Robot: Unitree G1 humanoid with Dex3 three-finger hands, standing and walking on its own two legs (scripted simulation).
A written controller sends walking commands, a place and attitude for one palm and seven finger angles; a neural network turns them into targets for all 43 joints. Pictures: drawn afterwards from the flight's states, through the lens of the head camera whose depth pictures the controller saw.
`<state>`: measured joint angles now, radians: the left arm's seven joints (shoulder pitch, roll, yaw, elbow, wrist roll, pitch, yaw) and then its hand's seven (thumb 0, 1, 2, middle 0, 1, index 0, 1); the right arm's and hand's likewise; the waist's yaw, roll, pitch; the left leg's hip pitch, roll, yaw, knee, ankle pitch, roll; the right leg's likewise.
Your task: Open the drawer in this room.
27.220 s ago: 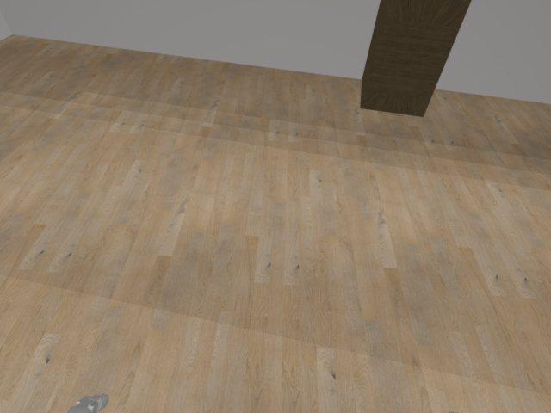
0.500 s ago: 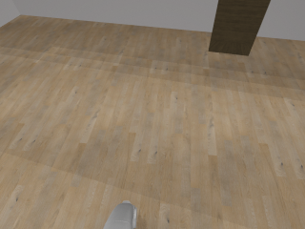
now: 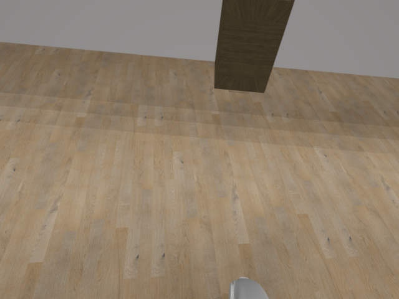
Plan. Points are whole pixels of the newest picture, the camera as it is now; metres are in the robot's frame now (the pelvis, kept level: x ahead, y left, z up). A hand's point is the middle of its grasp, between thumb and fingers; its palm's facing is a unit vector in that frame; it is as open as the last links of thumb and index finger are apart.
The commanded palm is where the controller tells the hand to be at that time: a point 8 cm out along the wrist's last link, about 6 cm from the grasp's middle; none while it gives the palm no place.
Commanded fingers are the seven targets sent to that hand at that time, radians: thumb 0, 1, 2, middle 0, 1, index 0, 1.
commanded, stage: turn or walk to find it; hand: left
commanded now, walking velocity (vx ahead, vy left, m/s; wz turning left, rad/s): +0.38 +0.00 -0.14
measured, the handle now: out of the picture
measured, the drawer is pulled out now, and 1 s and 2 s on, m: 0.00 0.00 0.00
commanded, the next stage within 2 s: stand and wait in 1.12 s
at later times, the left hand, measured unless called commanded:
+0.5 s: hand (144, 250) +0.26 +0.15 -0.16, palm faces +0.01 -0.96 -0.27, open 7.2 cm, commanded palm none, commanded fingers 0.00 0.90 0.90 -0.20 -0.30 -0.20 -0.30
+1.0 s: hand (151, 184) +0.46 +0.17 -0.17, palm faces +0.00 -0.99 -0.16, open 7.4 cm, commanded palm none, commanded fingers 0.00 0.90 0.90 -0.20 -0.30 -0.20 -0.30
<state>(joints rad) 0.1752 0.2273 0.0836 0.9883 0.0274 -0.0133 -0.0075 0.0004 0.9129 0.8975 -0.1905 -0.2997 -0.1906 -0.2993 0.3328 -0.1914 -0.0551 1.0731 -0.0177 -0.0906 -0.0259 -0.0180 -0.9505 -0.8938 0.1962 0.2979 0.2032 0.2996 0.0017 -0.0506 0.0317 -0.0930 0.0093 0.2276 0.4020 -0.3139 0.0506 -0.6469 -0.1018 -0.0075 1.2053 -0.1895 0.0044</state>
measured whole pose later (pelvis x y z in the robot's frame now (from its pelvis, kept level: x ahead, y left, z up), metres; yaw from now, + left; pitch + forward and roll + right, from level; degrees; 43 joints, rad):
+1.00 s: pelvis +0.43 -0.01 +0.00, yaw -4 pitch -3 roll +0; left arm 0.27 0.17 0.06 1.08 0.02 -0.01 -0.01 0.00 0.91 0.90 -0.20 -0.30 -0.19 -0.30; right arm 0.25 -0.17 -0.06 1.05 -0.02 -0.07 -0.01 -0.02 -0.97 -0.89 0.20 0.30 0.21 0.30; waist 0.01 -0.03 0.04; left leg -0.14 0.06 0.21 0.43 -0.24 0.02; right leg -0.54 -0.13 -0.05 1.15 -0.27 0.01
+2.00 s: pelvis +0.60 -0.08 +0.01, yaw -8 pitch -2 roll +0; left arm 0.36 0.11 -0.01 1.20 0.00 -0.01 0.03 0.00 0.91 0.90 -0.20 -0.30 -0.20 -0.30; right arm 0.29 -0.13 0.00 1.14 -0.01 -0.01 -0.03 0.01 -0.94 -0.89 0.20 0.30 0.20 0.30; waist 0.02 -0.01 0.04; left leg -0.12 0.02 0.14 0.36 -0.21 0.03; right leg -0.17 -0.05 -0.15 0.36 -0.15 -0.01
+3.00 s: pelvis +0.63 -0.07 +0.00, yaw -9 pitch -1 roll +0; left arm 0.32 0.11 -0.01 1.17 0.01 -0.02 0.04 0.00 0.91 0.90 -0.20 -0.30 -0.20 -0.30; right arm 0.30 -0.10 0.00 1.16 0.00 -0.03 -0.03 0.00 -0.91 -0.89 0.20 0.30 0.20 0.30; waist 0.00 -0.02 0.04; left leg -0.10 0.01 0.15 0.38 -0.26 0.03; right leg -0.16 -0.05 -0.13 0.40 -0.21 0.01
